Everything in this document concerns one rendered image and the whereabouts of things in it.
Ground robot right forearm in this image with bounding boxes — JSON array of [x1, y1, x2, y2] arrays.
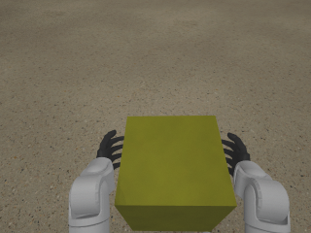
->
[[233, 160, 291, 233]]

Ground robot left hand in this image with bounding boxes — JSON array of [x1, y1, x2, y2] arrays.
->
[[96, 129, 124, 170]]

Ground robot left forearm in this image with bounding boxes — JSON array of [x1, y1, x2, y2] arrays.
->
[[68, 157, 116, 233]]

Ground robot right hand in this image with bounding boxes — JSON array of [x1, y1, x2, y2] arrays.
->
[[221, 132, 251, 176]]

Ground carton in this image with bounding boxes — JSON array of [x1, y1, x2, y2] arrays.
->
[[114, 116, 237, 232]]

